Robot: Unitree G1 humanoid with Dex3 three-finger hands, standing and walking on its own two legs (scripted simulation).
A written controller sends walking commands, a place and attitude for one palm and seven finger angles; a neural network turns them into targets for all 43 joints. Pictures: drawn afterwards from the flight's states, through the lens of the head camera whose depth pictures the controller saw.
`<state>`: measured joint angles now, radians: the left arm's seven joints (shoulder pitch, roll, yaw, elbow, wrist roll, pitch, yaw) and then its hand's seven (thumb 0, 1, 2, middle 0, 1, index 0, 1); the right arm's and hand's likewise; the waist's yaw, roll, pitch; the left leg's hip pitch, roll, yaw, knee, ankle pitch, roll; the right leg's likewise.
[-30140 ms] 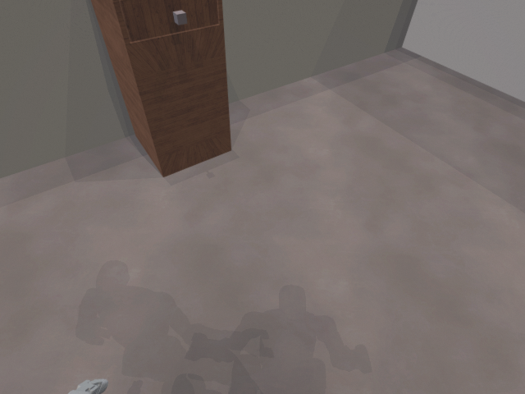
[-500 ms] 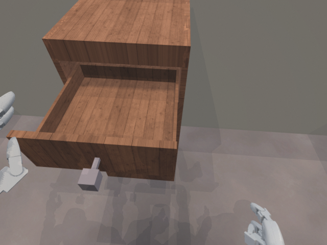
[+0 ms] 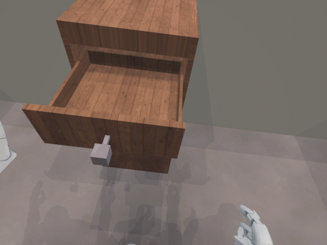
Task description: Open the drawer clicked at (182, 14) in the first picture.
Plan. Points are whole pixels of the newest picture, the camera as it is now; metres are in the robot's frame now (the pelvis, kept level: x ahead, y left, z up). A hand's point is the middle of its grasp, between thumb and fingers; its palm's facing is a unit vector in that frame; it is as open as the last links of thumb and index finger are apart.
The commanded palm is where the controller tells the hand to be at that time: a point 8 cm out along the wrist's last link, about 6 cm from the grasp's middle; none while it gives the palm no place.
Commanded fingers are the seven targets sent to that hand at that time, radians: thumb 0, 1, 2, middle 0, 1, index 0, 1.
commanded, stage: step back with the hand held close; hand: left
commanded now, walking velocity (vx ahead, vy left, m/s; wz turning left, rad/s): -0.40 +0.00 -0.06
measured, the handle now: (103, 148) +0.33 +0.17 +0.04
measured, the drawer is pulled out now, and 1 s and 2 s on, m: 0.30 0.30 0.30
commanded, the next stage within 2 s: stop stepping back and stand still in 0.28 s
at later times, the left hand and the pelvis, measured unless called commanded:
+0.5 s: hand out of the picture +0.08 +0.21 +0.20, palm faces +0.38 -0.79 -0.49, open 7.4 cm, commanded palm +0.00 +0.25 +0.23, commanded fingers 0.00 0.90 0.90 -0.20 -0.30 -0.20 -0.30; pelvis -0.12 -0.03 +0.00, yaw +2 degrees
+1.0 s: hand out of the picture -0.03 +0.20 +0.19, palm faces +0.46 -0.79 -0.39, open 7.4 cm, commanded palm -0.10 +0.24 +0.23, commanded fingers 0.00 0.90 0.90 -0.20 -0.30 -0.20 -0.30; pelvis -0.21 -0.05 +0.00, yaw +3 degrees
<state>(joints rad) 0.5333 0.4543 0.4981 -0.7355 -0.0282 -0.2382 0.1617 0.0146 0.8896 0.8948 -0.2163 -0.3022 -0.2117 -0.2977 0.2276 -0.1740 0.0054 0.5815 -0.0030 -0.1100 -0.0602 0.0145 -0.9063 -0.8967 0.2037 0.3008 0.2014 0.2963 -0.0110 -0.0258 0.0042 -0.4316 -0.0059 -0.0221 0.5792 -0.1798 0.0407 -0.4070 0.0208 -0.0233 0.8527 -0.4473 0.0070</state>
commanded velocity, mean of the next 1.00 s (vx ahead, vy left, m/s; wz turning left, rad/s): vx -0.01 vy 0.01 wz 0.00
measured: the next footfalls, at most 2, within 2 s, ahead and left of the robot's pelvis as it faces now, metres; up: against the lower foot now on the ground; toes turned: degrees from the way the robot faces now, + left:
right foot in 0.16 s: -0.08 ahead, -0.14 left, +0.00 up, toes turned -3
left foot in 0.46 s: -0.08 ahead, +0.08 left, +0.00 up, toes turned +4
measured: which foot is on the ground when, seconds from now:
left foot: down 0.00-0.22, up 0.24-0.44, down 0.46-1.00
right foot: up 0.00-0.14, down 0.16-0.90, up 0.92-1.00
